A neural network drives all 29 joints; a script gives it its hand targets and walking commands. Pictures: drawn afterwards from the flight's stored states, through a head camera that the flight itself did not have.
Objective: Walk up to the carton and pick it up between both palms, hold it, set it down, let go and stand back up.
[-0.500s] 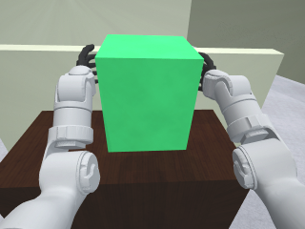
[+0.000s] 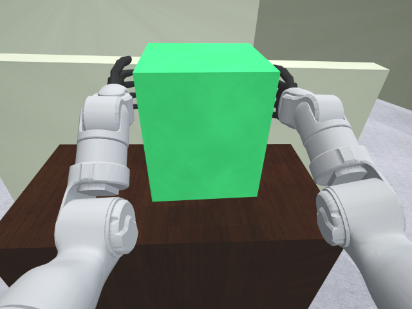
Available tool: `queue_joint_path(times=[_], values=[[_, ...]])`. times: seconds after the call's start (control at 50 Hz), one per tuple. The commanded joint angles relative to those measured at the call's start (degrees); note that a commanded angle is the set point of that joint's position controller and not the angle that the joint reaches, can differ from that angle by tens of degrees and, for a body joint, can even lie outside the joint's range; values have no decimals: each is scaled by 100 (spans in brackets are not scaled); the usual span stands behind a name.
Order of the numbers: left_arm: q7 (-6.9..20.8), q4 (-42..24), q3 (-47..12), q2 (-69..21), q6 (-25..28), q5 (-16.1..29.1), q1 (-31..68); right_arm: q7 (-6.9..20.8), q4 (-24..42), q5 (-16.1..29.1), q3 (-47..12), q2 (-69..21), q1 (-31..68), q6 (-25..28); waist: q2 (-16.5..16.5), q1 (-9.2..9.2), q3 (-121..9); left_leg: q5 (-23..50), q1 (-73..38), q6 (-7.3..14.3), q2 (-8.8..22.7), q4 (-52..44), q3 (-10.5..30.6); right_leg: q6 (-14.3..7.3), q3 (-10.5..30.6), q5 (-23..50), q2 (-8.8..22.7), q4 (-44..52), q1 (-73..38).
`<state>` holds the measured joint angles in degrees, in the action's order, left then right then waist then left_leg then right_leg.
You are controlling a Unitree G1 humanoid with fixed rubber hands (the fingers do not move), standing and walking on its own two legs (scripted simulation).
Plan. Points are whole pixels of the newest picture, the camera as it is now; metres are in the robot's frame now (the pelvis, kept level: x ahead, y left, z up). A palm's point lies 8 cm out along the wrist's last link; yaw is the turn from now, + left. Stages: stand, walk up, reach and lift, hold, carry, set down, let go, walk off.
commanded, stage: hold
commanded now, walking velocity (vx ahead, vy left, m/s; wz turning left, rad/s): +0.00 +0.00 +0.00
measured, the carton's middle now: (202, 119) +0.41 +0.02 +0.24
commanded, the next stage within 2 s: none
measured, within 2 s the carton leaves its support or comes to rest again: neither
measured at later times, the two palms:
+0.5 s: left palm (123, 100) +0.38 +0.16 +0.30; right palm (288, 107) +0.38 -0.14 +0.29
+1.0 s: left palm (128, 94) +0.38 +0.15 +0.31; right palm (293, 105) +0.38 -0.15 +0.29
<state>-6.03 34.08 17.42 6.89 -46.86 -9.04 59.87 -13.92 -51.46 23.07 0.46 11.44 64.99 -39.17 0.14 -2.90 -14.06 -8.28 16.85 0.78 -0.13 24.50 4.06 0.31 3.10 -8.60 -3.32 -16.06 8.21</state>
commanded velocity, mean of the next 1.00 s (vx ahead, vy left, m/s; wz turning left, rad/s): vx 0.00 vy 0.00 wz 0.00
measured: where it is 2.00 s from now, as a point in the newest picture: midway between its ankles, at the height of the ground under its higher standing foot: outside the picture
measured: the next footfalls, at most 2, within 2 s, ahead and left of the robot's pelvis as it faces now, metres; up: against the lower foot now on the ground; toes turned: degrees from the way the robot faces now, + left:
none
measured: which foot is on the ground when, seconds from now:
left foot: down 0.00-1.00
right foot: down 0.00-1.00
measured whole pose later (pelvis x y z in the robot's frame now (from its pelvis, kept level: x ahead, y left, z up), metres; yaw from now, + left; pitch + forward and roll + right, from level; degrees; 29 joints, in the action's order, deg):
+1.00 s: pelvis +0.01 -0.01 +0.00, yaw +0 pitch +0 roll -2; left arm -4.4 33.6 18.2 6.9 -46.8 -9.5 58.6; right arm -14.9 -48.7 22.7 -1.1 10.7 62.6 -40.3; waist 1.1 -3.1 -14.4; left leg -8.7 15.3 -0.1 0.6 23.8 4.3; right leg -0.7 3.1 -8.9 -4.0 -15.6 6.9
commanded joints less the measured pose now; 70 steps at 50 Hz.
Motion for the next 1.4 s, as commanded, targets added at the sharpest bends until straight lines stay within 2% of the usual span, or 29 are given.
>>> queue_joint_path(times=[0.0, 0.08, 0.12, 0.14, 0.16, 0.22, 0.26, 0.32, 0.36, 0.4, 0.42, 0.46, 0.58, 0.64, 0.66, 0.68, 0.7, 0.76, 0.8, 0.88, 0.94, 0.96, 1.06, 1.12, 1.18, 1.22, 1.26, 1.3, 1.38], values=[[898, -744, -1858, -4065, 347, 1244, 5001, 867, 2004, 935, -649, -3602, 5686, 398, 277, 46, -1623, 405, -1566, -259, 1, -367, 2, 47, -102, -6, -74, 460, 423], [828, -1187, -2344, -4224, 340, 1453, 5131, 849, 2280, 1178, -749, -3501, 5757, 475, 686, -114, -2482, 1062, -2100, -475, 86, -182, 70, 16, -134, 557, -141, 326, 316], [789, -1158, -2283, -4210, 305, 1467, 4833, 876, 2423, 1172, -911, -3629, 5603, 432, 507, 27, -2409, 1237, -2009, -420, 78, -190, 75, 11, -111, 532, -121, 339, 199], [774, -1548, -2384, -4323, 331, 1507, 4916, 880, 2701, 1251, -926, -3613, 5710, 478, 601, -34, -2692, 1434, -2213, -496, 51, -105, 49, 29, -185, 819, -199, 286, 155], [763, -1486, -2366, -4322, 302, 1519, 4762, 856, 2734, 1261, -1019, -3640, 5558, 465, 481, -79, -2599, 1621, -2193, -500, 71, -93, 78, -9, -151, 931, -147, 329, 86], [825, -1642, -2475, -4221, 194, 1490, 4389, 774, 2803, 1350, -1098, -3367, 5133, 403, 636, -128, -2514, 2318, -2297, -638, 55, 33, 41, 45, -138, 1440, -201, 302, -52], [865, -1668, -2463, -4176, 137, 1393, 4321, 748, 2668, 1243, -1023, -3386, 4921, 354, 670, -225, -2294, 1973, -2191, -603, 55, -24, 121, 15, -80, 1183, -134, 320, 1], [892, -1829, -2488, -4280, 137, 1335, 4321, 780, 2889, 1316, -1129, -3492, 4992, 334, 604, -66, -1965, 1833, -1986, -556, 37, -111, 80, 22, -103, 1135, -149, 319, 31], [892, -1871, -2605, -4298, 99, 1412, 4295, 742, 3077, 1331, -1147, -3381, 5174, 367, 758, -216, -1981, 2004, -2102, -600, 16, -47, 44, -3, -95, 1272, -175, 307, 40], [892, -1763, -2580, -4238, 98, 1354, 4470, 739, 2978, 1294, -1161, -3434, 5188, 335, 556, -143, -1920, 1532, -1985, -520, 16, -66, 43, 50, -123, 905, -151, 321, 200], [893, -1643, -2491, -4206, 100, 1287, 4511, 758, 2822, 1183, -1083, -3559, 5229, 330, 668, -67, -1753, 1246, -1879, -415, 7, -62, 2, 1, -63, 624, -86, 369, 320], [857, -1983, -2703, -4258, 159, 1473, 4581, 763, 3361, 1369, -1332, -3724, 5478, 364, 532, -24, -2233, 1581, -1994, -420, 35, -89, 33, 13, -10, 1138, -147, 280, 23], [956, -1221, -2133, -4072, 155, 1177, 4572, 717, 2527, 1092, -1018, -3842, 5379, 303, 447, -26, -1653, 1024, -1760, -275, -19, -226, -47, 42, 9, 649, -50, 368, 258], [974, -1246, -2089, -4099, 244, 1287, 4634, 736, 2710, 1169, -1140, -3881, 5528, 333, 260, -18, -1983, 1093, -1783, -226, 7, -172, -37, 13, 23, 876, -100, 329, 140], [974, -1104, -2098, -4094, 235, 1246, 4542, 724, 2661, 1120, -1141, -3952, 5507, 330, 138, 85, -2069, 1221, -1819, -205, 0, -187, -35, 90, 9, 938, -67, 320, 155], [987, -974, -1981, -4034, 296, 1257, 4536, 711, 2622, 1110, -1062, -3916, 5519, 336, -29, 27, -1830, 1078, -1795, -214, -40, -156, -92, 147, -18, 838, -84, 377, 314], [1002, -767, -1843, -3983, 320, 1109, 4656, 720, 2440, 1042, -1050, -3983, 5587, 317, 5, 124, -1725, 854, -1709, -178, -37, -221, -95, 145, -5, 615, -111, 406, 382], [1018, -1011, -1903, -4018, 345, 1148, 4573, 719, 2675, 1072, -1066, -3942, 5582, 385, 148, 122, -2011, 1014, -1808, -184, -52, -161, -136, 146, 12, 858, -70, 373, 189], [1045, -939, -1960, -3964, 299, 1211, 4651, 650, 2504, 1083, -995, -3887, 5519, 348, 210, -76, -2070, 1022, -1812, -265, -70, -136, -126, 167, -18, 873, -60, 377, 125], [1132, -571, -1774, -3932, 298, 1116, 4540, 625, 2424, 982, -945, -3847, 5505, 350, 63, -73, -1680, 768, -1673, -164, -73, -228, -72, 141, 39, 625, -38, 440, 257], [1120, -930, -1848, -3861, 361, 1188, 4710, 619, 2691, 1084, -987, -3857, 5600, 372, 89, -78, -2036, 967, -1842, -209, -77, -124, -113, 169, -63, 828, -102, 409, 166], [1112, -1120, -2080, -3996, 400, 1302, 4805, 600, 2754, 1123, -978, -3893, 5618, 393, 301, -168, -2199, 1062, -1899, -263, -116, -123, -66, 165, 29, 945, -80, 346, 92], [1051, -905, -1989, -4050, 356, 1306, 4676, 640, 2669, 1106, -947, -3733, 5755, 411, 258, -52, -1763, 831, -1717, -264, -60, -179, -80, 121, -34, 492, -69, 371, 279], [994, -1100, -2105, -4095, 352, 1305, 4987, 672, 2510, 1172, -948, -3790, 5582, 386, 575, -59, -1985, 906, -1709, -284, -44, -174, -61, 114, 5, 552, -111, 308, 266], [962, -1406, -2205, -4045, 351, 1357, 4892, 673, 2650, 1244, -966, -3756, 5521, 411, 542, -147, -2211, 1258, -1881, -340, -93, -66, -45, 140, -2, 992, -81, 276, 127], [952, -1391, -2113, -4068, 302, 1263, 4758, 660, 2642, 1309, -1071, -3746, 5378, 360, 474, -53, -2172, 1606, -2068, -375, -22, -60, -37, 147, -77, 1080, -170, 300, 161], [1001, -1469, -2202, -4088, 218, 1289, 4454, 620, 2690, 1289, -1035, -3560, 5140, 339, 640, -225, -2129, 1623, -2158, -408, -38, -111, -15, 118, -20, 1129, -112, 335, 19], [1050, -1409, -2190, -4082, 152, 1238, 4416, 590, 2696, 1245, -997, -3425, 5193, 326, 546, -248, -1910, 1569, -2000, -486, -34, -104, -21, 106, -68, 1061, -111, 348, 40], [1049, -1322, -2135, -4022, 140, 1263, 4498, 651, 2813, 1225, -1078, -3556, 5449, 330, 302, -175, -1807, 1157, -1859, -312, -14, -199, -10, 60, -37, 657, -67, 397, 191]])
